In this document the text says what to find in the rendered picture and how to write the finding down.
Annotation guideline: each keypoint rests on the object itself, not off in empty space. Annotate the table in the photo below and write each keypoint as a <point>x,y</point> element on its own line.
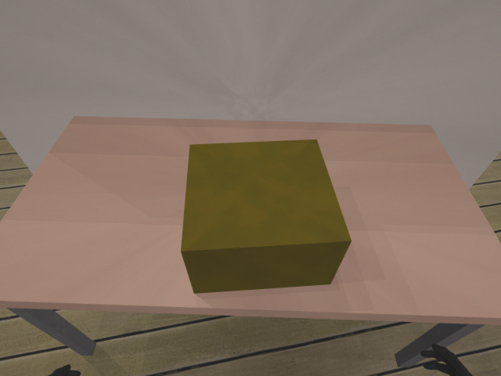
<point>98,227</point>

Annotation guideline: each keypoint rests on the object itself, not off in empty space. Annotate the robot right hand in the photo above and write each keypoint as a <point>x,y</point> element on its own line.
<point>453,366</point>

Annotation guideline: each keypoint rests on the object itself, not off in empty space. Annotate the carton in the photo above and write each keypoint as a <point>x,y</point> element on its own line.
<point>261,215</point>

